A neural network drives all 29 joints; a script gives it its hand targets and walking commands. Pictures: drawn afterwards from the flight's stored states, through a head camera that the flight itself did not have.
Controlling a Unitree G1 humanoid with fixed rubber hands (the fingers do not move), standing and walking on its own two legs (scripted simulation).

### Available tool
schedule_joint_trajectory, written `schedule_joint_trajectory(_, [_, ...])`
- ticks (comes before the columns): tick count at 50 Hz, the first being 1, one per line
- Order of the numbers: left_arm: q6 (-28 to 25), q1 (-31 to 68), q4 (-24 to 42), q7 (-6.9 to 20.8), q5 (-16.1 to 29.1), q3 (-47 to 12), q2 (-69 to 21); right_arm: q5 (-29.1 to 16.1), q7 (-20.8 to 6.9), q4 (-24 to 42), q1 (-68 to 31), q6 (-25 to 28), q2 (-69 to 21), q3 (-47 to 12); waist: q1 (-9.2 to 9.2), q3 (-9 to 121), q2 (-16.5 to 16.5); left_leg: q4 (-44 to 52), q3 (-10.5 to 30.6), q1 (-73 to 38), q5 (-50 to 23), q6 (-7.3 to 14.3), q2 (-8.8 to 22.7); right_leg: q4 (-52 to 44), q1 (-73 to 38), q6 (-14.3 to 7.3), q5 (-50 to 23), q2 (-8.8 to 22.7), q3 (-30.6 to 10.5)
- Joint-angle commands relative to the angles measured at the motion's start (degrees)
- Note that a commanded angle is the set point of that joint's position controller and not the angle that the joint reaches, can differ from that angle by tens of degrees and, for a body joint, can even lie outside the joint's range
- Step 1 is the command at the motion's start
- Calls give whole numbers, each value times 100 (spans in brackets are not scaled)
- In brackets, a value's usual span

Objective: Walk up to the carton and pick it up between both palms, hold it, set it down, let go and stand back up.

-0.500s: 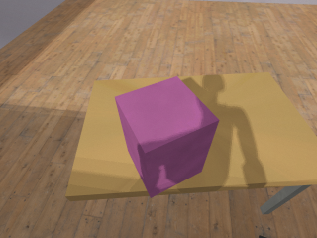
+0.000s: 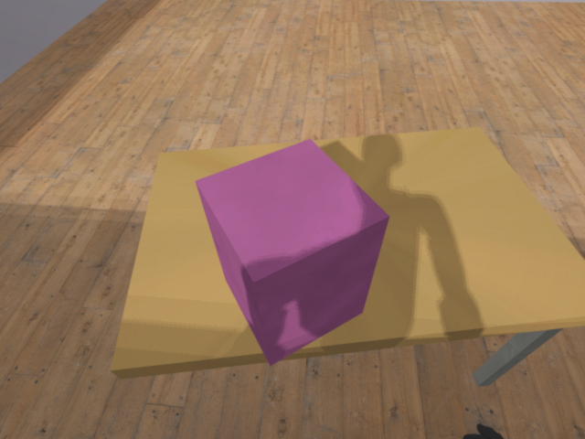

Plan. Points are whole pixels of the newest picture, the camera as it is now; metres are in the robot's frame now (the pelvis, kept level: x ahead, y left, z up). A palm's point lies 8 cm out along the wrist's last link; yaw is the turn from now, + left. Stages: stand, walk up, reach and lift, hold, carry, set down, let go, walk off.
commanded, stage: walk up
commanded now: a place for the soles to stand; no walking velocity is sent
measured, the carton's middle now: (289, 255) +0.43 +0.03 -0.04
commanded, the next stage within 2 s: reach and lift in 0.02 s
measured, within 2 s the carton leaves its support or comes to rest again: neither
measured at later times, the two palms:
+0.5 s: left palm out of the picture +0.09 +0.21 -0.09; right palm out of the picture +0.12 -0.28 -0.06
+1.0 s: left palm out of the picture +0.15 +0.18 -0.05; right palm (533, 426) +0.16 -0.28 -0.06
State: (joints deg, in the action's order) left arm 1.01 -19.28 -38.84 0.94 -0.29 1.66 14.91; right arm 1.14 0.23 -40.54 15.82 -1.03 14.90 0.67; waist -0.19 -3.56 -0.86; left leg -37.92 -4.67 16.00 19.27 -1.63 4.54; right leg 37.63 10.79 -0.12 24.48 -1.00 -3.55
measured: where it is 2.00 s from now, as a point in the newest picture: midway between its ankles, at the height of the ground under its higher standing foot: outside the picture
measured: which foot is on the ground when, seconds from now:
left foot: down 0.00-1.00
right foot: down 0.00-1.00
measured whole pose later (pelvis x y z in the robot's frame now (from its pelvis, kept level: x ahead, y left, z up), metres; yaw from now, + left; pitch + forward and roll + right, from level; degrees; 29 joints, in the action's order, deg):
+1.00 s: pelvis -0.04 +0.00 +0.00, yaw +1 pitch +0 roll +0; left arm 6.7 -8.0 -26.9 -12.3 -1.0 -2.2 1.1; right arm -8.4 -16.0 -53.6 0.3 14.4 23.2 3.0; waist 1.1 0.5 0.6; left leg -33.6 -2.9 20.7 12.9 -1.6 3.3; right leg 36.3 16.6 -0.2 19.8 -0.6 -2.7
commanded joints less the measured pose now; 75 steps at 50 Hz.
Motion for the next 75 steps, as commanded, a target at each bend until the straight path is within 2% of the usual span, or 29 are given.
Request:
schedule_joint_trajectory(1, [-126, -69, 565, -26, -3, 259, 874, 11, 36, 506, 69, 187, 805, 260, -17, 217, -24, 589, 299, -752, -1447, 464, 207, -865, 755, -328, -1679, 348, -512])
schedule_joint_trajectory(2, [641, 2684, 945, -168, 70, 306, 859, 429, -203, -137, -2689, 1160, 544, 680, 131, 361, 236, 128, 101, -231, -1018, -60, -267, -470, 2375, -281, -1012, 127, 670])
schedule_joint_trajectory(3, [976, 2460, 1068, -342, -51, 185, 664, 411, -382, -633, -2114, 1452, 857, 848, -44, 36, 431, -18, 225, -615, -1166, -164, -167, -431, 2868, -355, -821, 83, 820])
schedule_joint_trajectory(4, [1122, 2466, 1350, -397, -147, 184, 585, 332, -468, -707, -2093, 1575, 989, 868, -61, 244, 482, -58, 347, -936, -1406, -212, -86, -449, 2950, -385, -802, 64, 921])
schedule_joint_trajectory(5, [1239, 2357, 1303, -391, -203, 172, 502, 263, -485, -828, -1998, 1608, 1007, 855, -112, 442, 425, -165, 412, -1205, -1508, -214, -38, -450, 2939, -383, -920, 80, 950])
schedule_joint_trajectory(6, [1343, 2191, 1305, -321, -240, 238, 501, 239, -456, -834, -1833, 1629, 998, 826, -128, 677, 298, -266, 411, -1459, -1666, -179, -62, -457, 2821, -325, -1268, 107, 918])
schedule_joint_trajectory(7, [1419, 2013, 1451, -229, -282, 318, 480, 204, -402, -856, -1631, 1672, 1020, 828, -187, 1025, 220, -273, 402, -1773, -1995, -150, -110, -510, 2535, -238, -1955, 111, 897])
schedule_joint_trajectory(9, [1458, 1512, 1656, -93, -371, 456, 379, -53, -336, -956, -1391, 1804, 1124, 702, -183, 1764, 28, -269, 416, -2273, -2867, -160, -233, -555, 1862, -67, -3448, 9, 882])
schedule_joint_trajectory(10, [1423, 1256, 1749, -77, -403, 519, 309, -194, -339, -1024, -1260, 1867, 1225, 651, -175, 1996, 7, -174, 443, -2498, -3094, -157, -288, -612, 1653, -18, -3846, -58, 887])
schedule_joint_trajectory(11, [1369, 1031, 1811, -97, -421, 540, 195, -326, -379, -1077, -1168, 1900, 1318, 597, -159, 2076, -8, -7, 473, -2688, -3185, -147, -330, -733, 1509, -5, -3901, -139, 917])
schedule_joint_trajectory(14, [1216, 607, 1708, -262, -412, 470, -176, -509, -591, -1148, -1177, 1852, 1504, 490, -90, 1972, -100, 504, 532, -2904, -2940, -88, -396, -1217, 1299, -83, -3151, -294, 932])
schedule_joint_trajectory(16, [1118, 765, 1469, -369, -352, 365, -270, -418, -697, -1073, -1420, 1787, 1456, 518, -59, 1640, -235, 792, 492, -2678, -2217, 10, -428, -1507, 1378, -124, -2296, -286, 867])
schedule_joint_trajectory(20, [980, 1636, 1230, -530, -184, 121, -185, -145, -791, -858, -1865, 1627, 1110, 607, -70, 575, -440, 1082, 320, -1825, -337, 227, -478, -1857, 1992, -184, -314, -37, 628])
schedule_joint_trajectory(23, [801, 2261, 1442, -675, -218, 75, -73, -259, -886, -638, -2019, 1570, 918, 497, 11, 194, -417, 728, 286, -1897, 117, 231, -562, -2041, 2873, -415, 927, 281, 374])
schedule_joint_trajectory(26, [597, 2631, 1799, -869, -282, 49, -100, -496, -995, -555, -2077, 1587, 917, 410, 37, 276, -125, 365, 388, -2273, 175, 150, -556, -2016, 3551, -619, 1414, 477, 251])
schedule_joint_trajectory(30, [446, 2701, 2091, -1085, -259, -130, -276, -731, -1127, -620, -2227, 1619, 1172, 447, -61, 477, 194, 260, 566, -2369, 406, 122, -441, -1768, 3772, -671, 1481, 461, 295])
schedule_joint_trajectory(32, [491, 2645, 2082, -1111, -185, -226, -356, -793, -1176, -579, -2312, 1606, 1329, 500, -121, 605, 69, 187, 617, -2439, 489, 124, -441, -1723, 3845, -689, 1511, 486, 273])
schedule_joint_trajectory(35, [633, 2455, 2055, -1196, -94, -407, -649, -825, -1306, -669, -2514, 1564, 1651, 667, -120, 711, 265, 590, 762, -1917, 926, 150, -223, -1393, 3297, -553, 1108, 200, 507])
schedule_joint_trajectory(39, [765, 2103, 1921, -1258, 3, -474, -889, -792, -1464, -678, -2614, 1534, 1927, 759, -34, 806, -95, 920, 728, -1489, 895, 174, -159, -1248, 2750, -428, 663, 12, 631])
schedule_joint_trajectory(46, [335, 1599, 2042, -1373, -108, -257, -1148, -1027, -1631, -596, -2392, 1816, 2095, 520, 276, 982, -561, 1135, 522, -1170, -245, 179, -174, -1260, 1854, -308, -519, -219, 580])
schedule_joint_trajectory(50, [-108, 1261, 2218, -1396, -318, -154, -1309, -1367, -1651, -725, -2092, 2199, 2143, 223, 362, 1088, -563, 1015, 388, -1432, -1097, 136, -250, -1354, 1580, -312, -1322, -256, 456])
schedule_joint_trajectory(54, [-623, 1126, 2388, -1403, -413, -107, -1356, -1742, -1622, -875, -1989, 2719, 2107, -68, 389, 1273, -461, 866, 238, -1425, -1464, 133, -345, -1345, 1307, -300, -1995, -207, 282])
schedule_joint_trajectory(60, [-1313, 742, 2404, -1333, -481, 83, -1264, -2299, -1506, -1338, -1745, 3484, 2076, -626, 380, 1519, -477, 698, 93, -1044, -1940, 147, -513, -1117, 511, -152, -3643, -113, 45])
schedule_joint_trajectory(64, [-1648, 585, 2375, -1283, -483, 177, -1273, -2574, -1451, -1643, -1770, 3860, 2132, -907, 329, 1571, -434, 685, 88, -758, -2100, 99, -585, -981, 179, -85, -4415, -82, -14])
schedule_joint_trajectory(70, [-1899, 377, 2267, -1196, -314, 165, -1354, -2750, -1398, -1627, -1763, 4125, 2180, -1098, 224, 1392, -679, 826, 131, -487, -2115, 53, -655, -996, -85, -2, -5114, -56, -47])
schedule_joint_trajectory(73, [-2024, 269, 2270, -1182, -245, 136, -1435, -2826, -1399, -1515, -1741, 4226, 2157, -1201, 227, 1376, -837, 878, 175, -408, -2243, 46, -668, -1000, -172, 29, -5404, -59, -34])
schedule_joint_trajectory(75, [-2078, 177, 2267, -1190, -257, 135, -1511, -2886, -1419, -1530, -1690, 4256, 2163, -1256, 246, 1357, -831, 941, 209, -436, -2316, 31, -664, -1017, -187, 21, -5443, -73, -19])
